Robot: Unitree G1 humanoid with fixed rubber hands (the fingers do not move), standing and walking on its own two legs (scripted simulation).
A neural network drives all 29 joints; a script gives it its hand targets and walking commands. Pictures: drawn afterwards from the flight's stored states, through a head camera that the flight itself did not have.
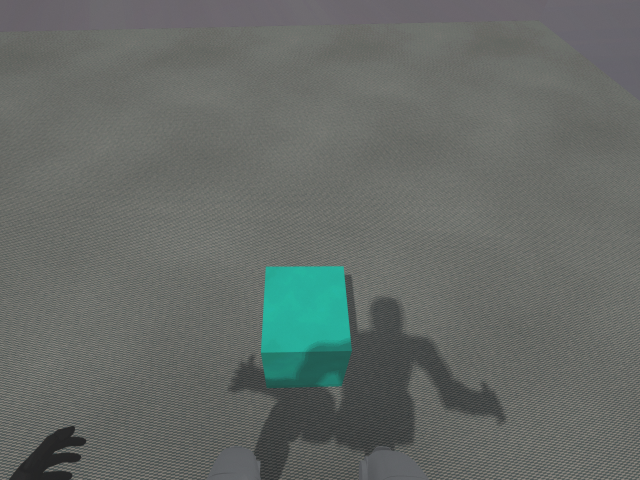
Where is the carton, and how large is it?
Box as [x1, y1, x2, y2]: [261, 266, 351, 387]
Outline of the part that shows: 343,266 266,267 261,355 267,387 341,385 351,351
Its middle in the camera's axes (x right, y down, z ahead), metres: -0.05 +0.28 +1.14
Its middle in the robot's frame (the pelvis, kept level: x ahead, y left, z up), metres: +0.58 +0.03 -0.59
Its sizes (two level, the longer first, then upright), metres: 0.257 0.226 0.267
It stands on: the floor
